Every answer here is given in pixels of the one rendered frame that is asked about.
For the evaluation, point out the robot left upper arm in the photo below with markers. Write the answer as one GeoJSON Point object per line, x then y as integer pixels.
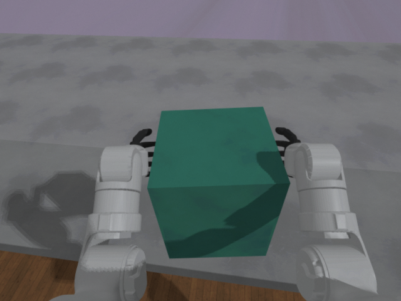
{"type": "Point", "coordinates": [110, 273]}

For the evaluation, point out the robot right forearm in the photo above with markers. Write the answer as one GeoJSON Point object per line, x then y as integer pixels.
{"type": "Point", "coordinates": [320, 181]}

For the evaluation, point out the robot right upper arm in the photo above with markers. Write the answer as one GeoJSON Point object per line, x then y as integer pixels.
{"type": "Point", "coordinates": [336, 273]}

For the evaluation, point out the carton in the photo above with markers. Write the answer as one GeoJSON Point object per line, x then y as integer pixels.
{"type": "Point", "coordinates": [217, 182]}

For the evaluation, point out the left robot hand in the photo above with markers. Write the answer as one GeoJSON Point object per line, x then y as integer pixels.
{"type": "Point", "coordinates": [136, 141]}

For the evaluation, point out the right robot hand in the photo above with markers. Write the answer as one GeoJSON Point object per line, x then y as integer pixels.
{"type": "Point", "coordinates": [289, 135]}

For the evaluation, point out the robot left forearm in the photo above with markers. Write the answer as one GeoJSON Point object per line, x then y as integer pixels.
{"type": "Point", "coordinates": [118, 187]}

